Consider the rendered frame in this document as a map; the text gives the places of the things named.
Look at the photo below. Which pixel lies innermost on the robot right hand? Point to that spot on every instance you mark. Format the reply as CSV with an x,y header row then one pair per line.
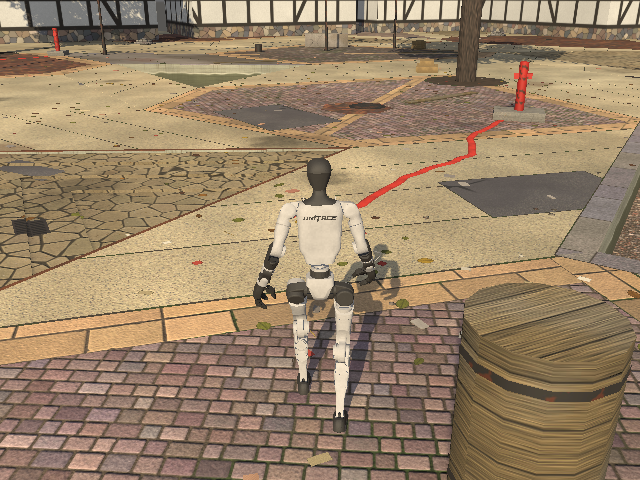
x,y
361,271

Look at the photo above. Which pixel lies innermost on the robot left hand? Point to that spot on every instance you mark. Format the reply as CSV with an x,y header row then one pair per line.
x,y
258,294

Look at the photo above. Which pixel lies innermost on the robot left foot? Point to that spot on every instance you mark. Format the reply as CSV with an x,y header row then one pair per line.
x,y
303,387

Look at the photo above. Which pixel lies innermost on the left robot forearm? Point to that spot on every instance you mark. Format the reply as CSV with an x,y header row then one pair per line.
x,y
268,268

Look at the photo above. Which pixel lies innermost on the robot left upper arm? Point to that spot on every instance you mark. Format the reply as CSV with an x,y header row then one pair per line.
x,y
287,212

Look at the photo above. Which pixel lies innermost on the robot head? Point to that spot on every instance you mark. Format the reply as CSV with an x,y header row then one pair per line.
x,y
318,173

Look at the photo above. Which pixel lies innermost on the right robot forearm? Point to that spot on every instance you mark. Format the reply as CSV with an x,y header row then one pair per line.
x,y
367,259

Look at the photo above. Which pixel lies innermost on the robot right upper arm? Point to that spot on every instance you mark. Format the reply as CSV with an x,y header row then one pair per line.
x,y
351,211

